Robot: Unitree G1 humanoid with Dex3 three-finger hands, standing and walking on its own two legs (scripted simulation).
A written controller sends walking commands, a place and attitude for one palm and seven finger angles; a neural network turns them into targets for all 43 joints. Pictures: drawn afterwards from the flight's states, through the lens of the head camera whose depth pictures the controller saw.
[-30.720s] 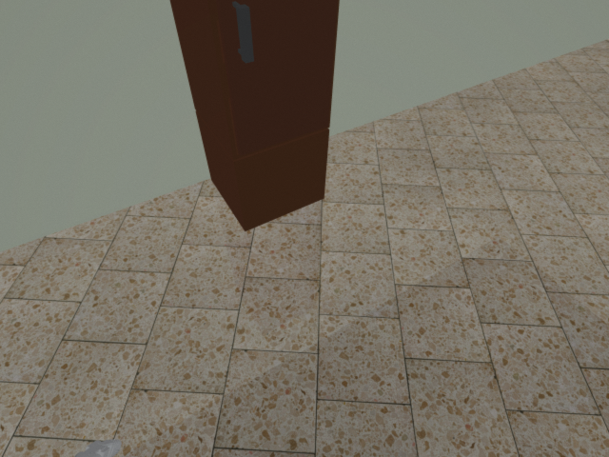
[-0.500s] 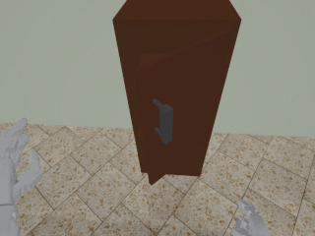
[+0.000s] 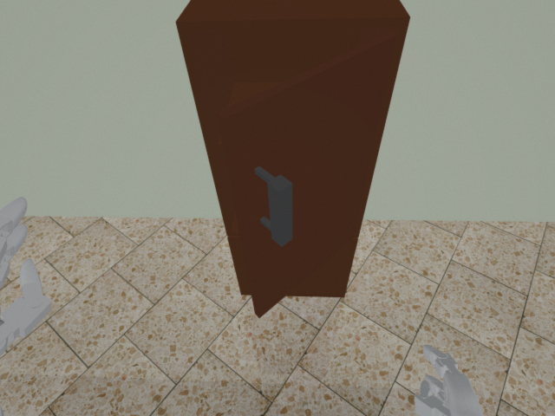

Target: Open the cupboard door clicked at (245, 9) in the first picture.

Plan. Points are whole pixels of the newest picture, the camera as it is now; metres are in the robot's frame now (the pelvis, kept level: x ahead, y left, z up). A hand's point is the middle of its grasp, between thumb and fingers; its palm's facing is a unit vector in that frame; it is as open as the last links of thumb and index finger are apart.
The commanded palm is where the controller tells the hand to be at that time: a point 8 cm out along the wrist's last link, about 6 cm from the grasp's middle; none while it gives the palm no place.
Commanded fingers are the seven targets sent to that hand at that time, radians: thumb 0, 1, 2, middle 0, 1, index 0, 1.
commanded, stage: step back with the hand held close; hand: left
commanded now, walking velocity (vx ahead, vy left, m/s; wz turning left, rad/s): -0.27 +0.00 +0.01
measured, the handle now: (272, 206) +0.43 +0.05 +0.07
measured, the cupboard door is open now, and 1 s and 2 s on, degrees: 44 44 44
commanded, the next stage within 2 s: stop stepping back and stand still in 1.06 s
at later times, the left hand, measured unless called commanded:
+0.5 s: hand out of the picture +0.13 +0.29 +0.15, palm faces +0.40 -0.78 -0.49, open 7.4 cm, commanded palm +0.07 +0.32 +0.17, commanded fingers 0.00 0.90 0.90 -0.20 -0.30 -0.20 -0.30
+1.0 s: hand out of the picture +0.03 +0.32 +0.15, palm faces +0.49 -0.77 -0.41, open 7.4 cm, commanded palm -0.05 +0.35 +0.17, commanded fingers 0.00 0.90 0.90 -0.20 -0.30 -0.20 -0.30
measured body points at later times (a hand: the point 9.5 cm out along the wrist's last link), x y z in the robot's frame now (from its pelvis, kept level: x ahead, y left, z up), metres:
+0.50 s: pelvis -0.07 +0.02 -0.01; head -0.05 +0.03 +0.44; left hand +0.10 +0.33 +0.17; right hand +0.10 -0.22 -0.09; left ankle +0.02 +0.09 -0.74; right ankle -0.04 -0.10 -0.74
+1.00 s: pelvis -0.16 +0.04 -0.03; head -0.13 +0.08 +0.42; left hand +0.00 +0.36 +0.17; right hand +0.04 -0.19 -0.09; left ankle -0.05 +0.11 -0.75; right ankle -0.07 -0.10 -0.72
